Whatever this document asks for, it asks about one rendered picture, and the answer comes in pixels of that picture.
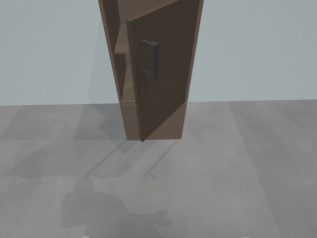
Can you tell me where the handle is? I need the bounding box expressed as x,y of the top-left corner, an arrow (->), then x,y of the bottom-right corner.
141,39 -> 159,81

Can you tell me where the cupboard door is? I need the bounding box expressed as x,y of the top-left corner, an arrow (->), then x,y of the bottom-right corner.
126,0 -> 200,142

